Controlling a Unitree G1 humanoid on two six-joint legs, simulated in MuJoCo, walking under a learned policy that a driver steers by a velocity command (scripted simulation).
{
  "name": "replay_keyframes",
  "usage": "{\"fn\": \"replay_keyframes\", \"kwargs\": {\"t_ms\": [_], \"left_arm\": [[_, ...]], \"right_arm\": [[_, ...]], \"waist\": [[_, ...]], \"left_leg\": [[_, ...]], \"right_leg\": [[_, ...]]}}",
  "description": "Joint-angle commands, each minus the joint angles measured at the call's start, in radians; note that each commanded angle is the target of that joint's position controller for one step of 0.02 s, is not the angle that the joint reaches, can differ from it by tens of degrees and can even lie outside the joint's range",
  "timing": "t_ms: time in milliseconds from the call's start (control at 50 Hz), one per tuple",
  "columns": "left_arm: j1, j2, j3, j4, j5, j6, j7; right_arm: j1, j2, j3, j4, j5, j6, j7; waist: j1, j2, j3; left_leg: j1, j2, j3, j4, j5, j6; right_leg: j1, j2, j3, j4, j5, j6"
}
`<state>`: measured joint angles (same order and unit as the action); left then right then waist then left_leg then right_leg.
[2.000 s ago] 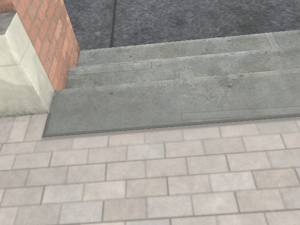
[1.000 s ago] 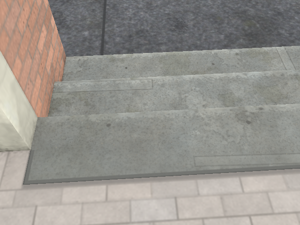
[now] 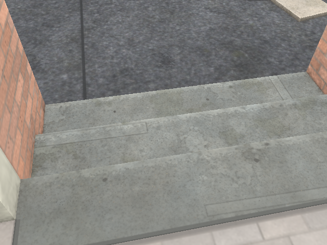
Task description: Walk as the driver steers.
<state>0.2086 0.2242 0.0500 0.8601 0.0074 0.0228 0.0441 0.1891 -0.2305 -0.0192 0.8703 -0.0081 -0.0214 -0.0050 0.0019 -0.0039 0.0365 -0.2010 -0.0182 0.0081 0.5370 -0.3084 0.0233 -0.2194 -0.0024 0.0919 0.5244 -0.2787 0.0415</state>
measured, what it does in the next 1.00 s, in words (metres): stands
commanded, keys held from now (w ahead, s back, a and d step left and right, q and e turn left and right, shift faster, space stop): no key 1.00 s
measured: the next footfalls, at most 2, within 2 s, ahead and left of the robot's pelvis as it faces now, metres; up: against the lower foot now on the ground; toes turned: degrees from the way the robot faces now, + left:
right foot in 1.84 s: +0.09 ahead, -0.14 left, +0.00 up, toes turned -2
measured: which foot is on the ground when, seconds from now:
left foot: down 0.00-1.00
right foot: down 0.00-1.00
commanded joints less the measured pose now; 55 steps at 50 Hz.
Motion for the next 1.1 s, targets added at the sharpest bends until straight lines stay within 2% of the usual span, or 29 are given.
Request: {"fn": "replay_keyframes", "kwargs": {"t_ms": [20, 300, 520, 780, 1100], "left_arm": [[0.005, 0.108, 0.026, -0.019, 0.0, -0.01, 0.007], [0.024, 0.099, 0.019, 0.122, -0.004, -0.016, 0.013], [0.044, 0.09, 0.007, 0.196, -0.006, -0.02, 0.015], [0.066, 0.078, -0.005, 0.241, -0.008, -0.021, 0.016], [0.094, 0.066, -0.014, 0.261, -0.009, -0.022, 0.017]], "right_arm": [[-0.002, -0.108, -0.024, -0.027, 0.001, -0.012, -0.004], [0.033, -0.105, -0.02, 0.071, 0.005, -0.007, -0.014], [0.065, -0.098, -0.015, 0.117, 0.007, 0.0, -0.019], [0.102, -0.085, -0.01, 0.147, 0.009, 0.004, -0.022], [0.14, -0.068, -0.006, 0.168, 0.01, 0.005, -0.024]], "waist": [[0.0, 0.009, -0.03], [-0.003, 0.009, -0.005], [-0.005, 0.008, 0.003], [-0.006, 0.005, 0.01], [-0.006, 0.004, 0.02]], "left_leg": [[-0.042, 0.065, -0.073, -0.129, 0.141, 0.019], [-0.022, 0.059, -0.075, -0.169, 0.129, 0.027], [-0.009, 0.052, -0.07, -0.177, 0.147, 0.029], [-0.004, 0.045, -0.064, -0.177, 0.162, 0.029], [-0.005, 0.041, -0.058, -0.175, 0.162, 0.026]], "right_leg": [[0.051, -0.026, 0.02, -0.06, 0.219, -0.021], [0.046, -0.021, -0.001, -0.096, 0.191, -0.013], [0.034, -0.021, -0.013, -0.111, 0.184, -0.011], [0.022, -0.019, -0.022, -0.119, 0.176, -0.012], [0.011, -0.016, -0.028, -0.121, 0.168, -0.014]]}}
